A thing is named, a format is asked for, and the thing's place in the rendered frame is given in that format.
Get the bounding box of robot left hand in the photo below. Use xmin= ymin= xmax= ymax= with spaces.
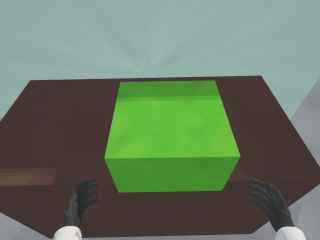
xmin=61 ymin=179 xmax=98 ymax=228

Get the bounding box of robot right hand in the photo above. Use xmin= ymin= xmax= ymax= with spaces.
xmin=248 ymin=179 xmax=295 ymax=232

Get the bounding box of pedestal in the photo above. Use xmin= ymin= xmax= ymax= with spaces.
xmin=0 ymin=75 xmax=320 ymax=239

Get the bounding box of robot right forearm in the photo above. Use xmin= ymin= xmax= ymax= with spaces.
xmin=275 ymin=226 xmax=306 ymax=240

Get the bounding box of robot left forearm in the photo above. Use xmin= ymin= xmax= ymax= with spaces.
xmin=53 ymin=226 xmax=82 ymax=240

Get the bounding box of carton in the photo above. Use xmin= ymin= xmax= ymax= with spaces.
xmin=104 ymin=80 xmax=241 ymax=193

